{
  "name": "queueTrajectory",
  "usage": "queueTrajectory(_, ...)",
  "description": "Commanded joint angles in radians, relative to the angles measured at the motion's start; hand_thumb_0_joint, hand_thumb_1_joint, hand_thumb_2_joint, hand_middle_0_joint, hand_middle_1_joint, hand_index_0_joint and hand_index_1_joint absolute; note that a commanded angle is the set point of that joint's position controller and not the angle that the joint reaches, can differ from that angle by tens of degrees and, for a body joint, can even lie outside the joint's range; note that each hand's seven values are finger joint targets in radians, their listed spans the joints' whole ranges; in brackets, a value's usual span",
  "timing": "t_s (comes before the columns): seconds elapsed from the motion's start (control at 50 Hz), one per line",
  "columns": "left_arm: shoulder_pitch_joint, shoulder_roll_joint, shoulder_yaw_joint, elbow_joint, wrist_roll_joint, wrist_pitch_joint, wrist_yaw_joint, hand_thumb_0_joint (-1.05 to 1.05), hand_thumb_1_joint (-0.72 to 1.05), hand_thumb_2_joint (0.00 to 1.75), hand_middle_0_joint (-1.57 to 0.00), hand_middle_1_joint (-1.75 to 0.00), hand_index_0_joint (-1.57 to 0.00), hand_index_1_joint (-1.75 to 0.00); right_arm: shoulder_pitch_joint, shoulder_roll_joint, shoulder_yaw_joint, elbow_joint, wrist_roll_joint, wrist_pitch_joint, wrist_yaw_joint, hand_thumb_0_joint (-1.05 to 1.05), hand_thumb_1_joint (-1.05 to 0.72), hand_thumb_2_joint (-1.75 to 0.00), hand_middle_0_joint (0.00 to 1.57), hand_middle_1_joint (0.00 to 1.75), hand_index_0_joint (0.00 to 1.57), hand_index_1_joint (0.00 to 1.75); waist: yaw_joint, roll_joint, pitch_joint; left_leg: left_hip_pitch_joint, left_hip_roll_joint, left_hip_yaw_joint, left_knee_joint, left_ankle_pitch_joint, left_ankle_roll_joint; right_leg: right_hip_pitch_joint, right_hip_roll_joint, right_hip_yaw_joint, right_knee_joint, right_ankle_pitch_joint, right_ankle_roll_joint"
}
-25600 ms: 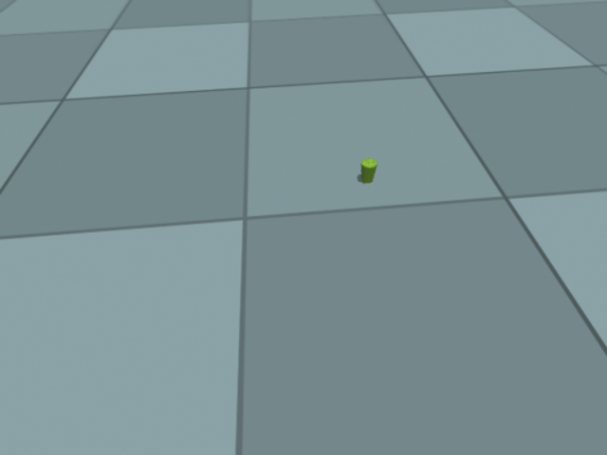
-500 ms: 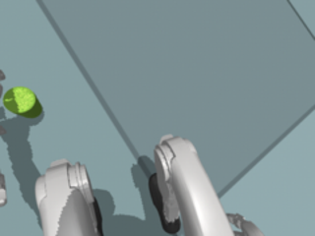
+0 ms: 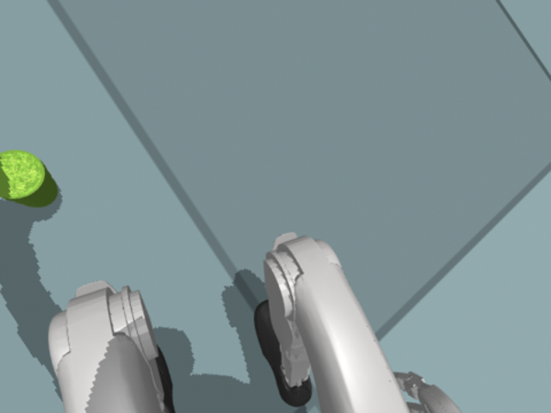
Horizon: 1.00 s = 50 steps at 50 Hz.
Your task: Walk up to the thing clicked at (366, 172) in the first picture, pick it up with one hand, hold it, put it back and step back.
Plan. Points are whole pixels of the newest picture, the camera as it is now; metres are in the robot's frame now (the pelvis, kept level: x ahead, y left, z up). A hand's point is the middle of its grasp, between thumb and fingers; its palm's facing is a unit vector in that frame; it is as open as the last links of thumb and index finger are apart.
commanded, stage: rise first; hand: left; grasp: from above
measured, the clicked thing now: (28, 183) +0.50 +0.29 -0.28
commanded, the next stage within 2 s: approach in 0.26 s
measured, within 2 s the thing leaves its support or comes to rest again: neither
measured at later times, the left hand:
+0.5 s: hand out of the picture +0.47 +0.33 -0.16, palm faces -0.43 -0.07 -0.90, open 14.1 cm
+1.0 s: hand out of the picture +0.50 +0.29 -0.16, palm faces -0.42 -0.10 -0.90, open 14.0 cm
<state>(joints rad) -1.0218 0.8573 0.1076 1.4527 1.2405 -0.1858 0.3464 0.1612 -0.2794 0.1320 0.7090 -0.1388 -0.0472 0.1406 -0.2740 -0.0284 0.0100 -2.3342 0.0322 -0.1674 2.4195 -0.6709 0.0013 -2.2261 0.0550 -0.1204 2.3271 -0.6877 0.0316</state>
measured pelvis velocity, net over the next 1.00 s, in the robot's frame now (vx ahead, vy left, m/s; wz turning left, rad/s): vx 0.00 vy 0.00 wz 0.00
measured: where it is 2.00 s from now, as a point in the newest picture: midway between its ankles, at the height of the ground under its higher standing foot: (227, 393)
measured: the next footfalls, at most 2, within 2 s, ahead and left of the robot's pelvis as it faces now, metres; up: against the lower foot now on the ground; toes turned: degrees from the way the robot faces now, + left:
none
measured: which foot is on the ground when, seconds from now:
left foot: down 0.00-1.00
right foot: down 0.00-1.00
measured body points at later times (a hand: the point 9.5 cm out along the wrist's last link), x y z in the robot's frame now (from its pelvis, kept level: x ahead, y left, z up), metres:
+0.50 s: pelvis +0.00 +0.00 +0.00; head +0.24 +0.09 +0.37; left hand +0.49 +0.33 -0.11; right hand +0.05 -0.26 -0.09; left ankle +0.08 +0.13 -0.29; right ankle +0.10 -0.12 -0.29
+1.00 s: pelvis +0.00 +0.00 +0.00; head +0.25 +0.05 +0.37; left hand +0.52 +0.30 -0.11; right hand +0.01 -0.26 -0.10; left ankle +0.08 +0.13 -0.29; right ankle +0.10 -0.12 -0.29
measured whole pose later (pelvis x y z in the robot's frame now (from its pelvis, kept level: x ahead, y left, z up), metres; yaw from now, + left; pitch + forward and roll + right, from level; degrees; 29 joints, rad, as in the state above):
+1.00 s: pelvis +0.00 +0.00 +0.00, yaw +0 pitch +33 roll -8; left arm -1.08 0.82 0.11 1.51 1.18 -0.05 0.35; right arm 0.20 -0.29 0.17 0.68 -0.12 -0.05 0.15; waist -0.33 0.00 0.03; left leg -2.34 0.05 -0.16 2.41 -0.66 0.00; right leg -2.25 0.07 -0.11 2.32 -0.66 0.03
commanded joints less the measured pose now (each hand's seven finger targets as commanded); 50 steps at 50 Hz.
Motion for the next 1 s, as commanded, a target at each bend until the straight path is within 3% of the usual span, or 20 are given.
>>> queueTrajectory(0.0, -0.324, 0.262, 0.009, -0.15, -0.011, 0.0, 0.027, 0.0, -0.58, 1.02, -0.07, -1.03, -0.06, -1.04, 0.223, -0.265, -0.083, -0.001, 0.0, 0.002, -0.015, 0.0, -0.91, -0.9, 0.2, 0.3, 0.2, 0.3, -0.024, 0.353, -0.666, 0.524, -0.006, 0.08, -0.239, 0.157, 0.027, 0.312, 0.025, -0.068, -0.235, 0.236, -0.062)
queueTrajectory(0.02, -0.333, 0.285, 0.023, -0.169, -0.011, -0.004, 0.027, 0.0, -0.58, 1.02, -0.07, -1.03, -0.06, -1.03, 0.228, -0.264, -0.081, 0.004, -0.002, 0.002, -0.015, 0.0, -0.91, -0.9, 0.2, 0.3, 0.2, 0.3, -0.019, 0.349, -0.674, 0.522, -0.004, 0.079, -0.236, 0.167, 0.027, 0.318, 0.027, -0.07, -0.233, 0.243, -0.061)
queueTrajectory(0.08, -0.294, 0.275, 0.023, -0.152, -0.007, 0.0, 0.022, 0.0, -0.58, 1.02, -0.07, -1.02, -0.07, -1.03, 0.222, -0.261, -0.078, -0.003, -0.003, 0.003, -0.013, 0.0, -0.91, -0.9, 0.2, 0.3, 0.2, 0.3, -0.007, 0.363, -0.672, 0.535, -0.006, 0.085, -0.237, 0.176, 0.027, 0.323, 0.026, -0.067, -0.234, 0.248, -0.061)
queueTrajectory(0.14, -0.273, 0.243, 0.0, -0.14, -0.017, 0.001, 0.012, 0.0, -0.58, 1.02, -0.07, -1.02, -0.06, -1.03, 0.208, -0.265, -0.08, -0.011, 0.002, 0.003, -0.011, 0.0, -0.91, -0.9, 0.2, 0.3, 0.2, 0.3, -0.007, 0.366, -0.64, 0.532, -0.007, 0.074, -0.262, 0.126, 0.023, 0.278, 0.023, -0.073, -0.233, 0.202, -0.066)
queueTrajectory(0.22, -0.325, 0.282, 0.015, -0.22, -0.013, -0.006, 0.006, 0.0, -0.58, 1.03, -0.08, -1.01, -0.07, -1.02, 0.215, -0.265, -0.084, -0.011, 0.003, 0.008, -0.012, 0.0, -0.91, -0.9, 0.2, 0.3, 0.2, 0.3, -0.001, 0.395, -0.683, 0.556, -0.005, 0.074, -0.259, 0.139, 0.021, 0.289, 0.024, -0.072, -0.231, 0.214, -0.067)
queueTrajectory(0.24, -0.289, 0.259, 0.006, -0.19, -0.013, -0.002, 0.007, 0.0, -0.59, 1.03, -0.08, -1.01, -0.07, -1.02, 0.212, -0.266, -0.083, -0.014, 0.006, 0.009, -0.013, 0.0, -0.91, -0.9, 0.2, 0.3, 0.2, 0.3, 0.001, 0.385, -0.692, 0.565, -0.007, 0.077, -0.257, 0.153, 0.021, 0.294, 0.024, -0.07, -0.232, 0.225, -0.066)
queueTrajectory(0.32, -0.304, 0.239, -0.004, -0.206, -0.023, -0.002, 0.009, 0.0, -0.56, 1.01, -0.09, -1.0, -0.09, -1.01, 0.225, -0.264, -0.088, -0.012, 0.008, 0.004, -0.011, 0.0, -0.91, -0.9, 0.2, 0.3, 0.2, 0.3, -0.014, 0.378, -0.687, 0.571, -0.005, 0.076, -0.255, 0.175, 0.021, 0.3, 0.022, -0.07, -0.233, 0.249, -0.065)
queueTrajectory(0.34, -0.312, 0.238, -0.006, -0.206, -0.023, -0.001, 0.006, 0.0, -0.61, 1.08, -0.12, -0.95, -0.08, -1.0, 0.225, -0.261, -0.089, -0.01, 0.007, 0.004, -0.01, 0.0, -0.92, -0.91, 0.2, 0.3, 0.2, 0.3, -0.017, 0.376, -0.687, 0.571, -0.005, 0.078, -0.255, 0.167, 0.022, 0.3, 0.023, -0.067, -0.241, 0.242, -0.064)
queueTrajectory(0.36, -0.295, 0.234, -0.002, -0.196, -0.021, 0.0, 0.007, 0.0, -0.58, 1.03, -0.08, -1.03, -0.07, -1.05, 0.229, -0.263, -0.089, -0.01, 0.006, 0.005, -0.011, 0.0, -0.91, -0.9, 0.2, 0.3, 0.2, 0.3, -0.014, 0.375, -0.682, 0.564, -0.005, 0.081, -0.253, 0.166, 0.023, 0.303, 0.023, -0.068, -0.247, 0.24, -0.062)
queueTrajectory(0.44, -0.336, 0.14, -0.061, -0.223, -0.03, 0.007, 0.007, 0.0, -0.57, 1.02, -0.07, -1.07, -0.07, -1.07, 0.228, -0.26, -0.094, -0.004, 0.008, 0.002, -0.009, 0.0, -0.91, -0.9, 0.2, 0.3, 0.2, 0.3, -0.027, 0.409, -0.685, 0.597, -0.004, 0.07, -0.278, 0.161, 0.014, 0.263, 0.02, -0.077, -0.237, 0.236, -0.069)
queueTrajectory(0.5, -0.386, 0.097, -0.098, -0.198, -0.026, 0.014, 0.018, 0.0, -0.56, 1.02, -0.07, -1.07, -0.07, -1.07, 0.237, -0.261, -0.089, -0.001, 0.008, 0.002, -0.011, 0.0, -0.91, -0.9, 0.2, 0.3, 0.2, 0.3, -0.058, 0.39, -0.665, 0.574, -0.004, 0.071, -0.272, 0.144, 0.018, 0.262, 0.024, -0.081, -0.252, 0.235, -0.067)
queueTrajectory(0.58, -0.458, 0.085, -0.113, -0.151, -0.016, 0.032, 0.051, 0.0, -0.55, 1.04, -0.08, -1.09, -0.08, -1.09, 0.247, -0.257, -0.079, 0.009, 0.006, -0.004, -0.017, 0.0, -0.91, -0.9, 0.2, 0.3, 0.2, 0.3, -0.078, 0.37, -0.66, 0.551, -0.005, 0.077, -0.267, 0.141, 0.02, 0.267, 0.029, -0.079, -0.259, 0.235, -0.066)
queueTrajectory(0.62, -0.468, 0.101, -0.103, -0.097, -0.004, 0.049, 0.073, 0.0, -0.56, 1.04, -0.08, -1.1, -0.08, -1.1, 0.248, -0.261, -0.071, 0.007, 0.0, -0.01, -0.019, 0.0, -0.91, -0.9, 0.2, 0.3, 0.2, 0.3, -0.082, 0.359, -0.654, 0.536, -0.006, 0.079, -0.257, 0.143, 0.022, 0.269, 0.032, -0.077, -0.258, 0.236, -0.065)
queueTrajectory(0.7, -0.461, 0.187, -0.035, -0.048, 0.018, 0.098, 0.113, 0.0, -0.56, 1.02, -0.08, -1.07, -0.08, -1.07, 0.243, -0.263, -0.054, -0.011, -0.006, -0.015, -0.018, 0.0, -0.91, -0.9, 0.2, 0.3, 0.2, 0.3, -0.048, 0.383, -0.696, 0.536, -0.008, 0.095, -0.255, 0.174, 0.025, 0.3, 0.029, -0.068, -0.246, 0.259, -0.065)
queueTrajectory(0.72, -0.433, 0.179, -0.034, -0.024, 0.021, 0.111, 0.116, 0.0, -0.57, 1.03, -0.08, -1.06, -0.07, -1.06, 0.237, -0.26, -0.049, -0.019, -0.005, -0.016, -0.015, 0.0, -0.91, -0.9, 0.2, 0.3, 0.2, 0.3, -0.049, 0.399, -0.686, 0.523, -0.011, 0.102, -0.254, 0.178, 0.026, 0.311, 0.028, -0.064, -0.242, 0.265, -0.066)
queueTrajectory(0.76, -0.43, 0.201, -0.025, -0.053, 0.015, 0.131, 0.113, 0.0, -0.58, 1.05, -0.08, -1.07, -0.07, -1.07, 0.226, -0.26, -0.045, -0.03, 0.0, -0.012, -0.014, 0.0, -0.91, -0.9, 0.2, 0.3, 0.2, 0.3, -0.033, 0.409, -0.756, 0.531, -0.01, 0.108, -0.252, 0.188, 0.03, 0.36, 0.035, -0.055, -0.243, 0.277, -0.064)
queueTrajectory(0.8, -0.4, 0.229, -0.001, -0.06, -0.007, 0.154, 0.109, 0.0, -0.57, 1.07, -0.08, -1.08, -0.07, -1.09, 0.217, -0.262, -0.045, -0.044, 0.009, -0.01, -0.014, 0.0, -0.91, -0.9, 0.2, 0.3, 0.2, 0.3, -0.015, 0.393, -0.763, 0.51, -0.01, 0.109, -0.255, 0.186, 0.034, 0.373, 0.034, -0.052, -0.241, 0.272, -0.063)
queueTrajectory(0.9, -0.34, 0.245, -0.01, -0.066, -0.065, 0.17, 0.043, 0.0, -0.57, 1.06, -0.08, -1.07, -0.07, -1.08, 0.221, -0.258, -0.043, -0.047, 0.02, -0.005, -0.011, 0.0, -0.91, -0.9, 0.2, 0.3, 0.2, 0.3, -0.041, 0.256, -0.691, 0.384, -0.006, 0.11, -0.208, 0.164, 0.057, 0.435, 0.042, -0.021, -0.266, 0.258, -0.046)
queueTrajectory(0.96, -0.296, 0.323, 0.057, -0.077, -0.09, 0.14, -0.004, 0.0, -0.56, 1.05, -0.08, -1.08, -0.08, -1.08, 0.233, -0.28, -0.054, -0.048, 0.012, -0.007, -0.017, 0.0, -0.91, -0.9, 0.2, 0.3, 0.2, 0.3, -0.042, 0.208, -0.643, 0.327, -0.007, 0.103, -0.195, 0.138, 0.058, 0.442, 0.036, -0.019, -0.271, 0.207, -0.048)
queueTrajectory(0.98, -0.306, 0.32, 0.06, -0.07, -0.092, 0.122, -0.022, 0.0, -0.56, 1.04, -0.08, -1.09, -0.08, -1.09, 0.24, -0.281, -0.055, -0.044, 0.005, -0.001, -0.02, 0.0, -0.91, -0.9, 0.2, 0.3, 0.2, 0.3, -0.055, 0.212, -0.631, 0.309, -0.004, 0.1, -0.189, 0.125, 0.054, 0.448, 0.037, -0.016, -0.271, 0.185, -0.05)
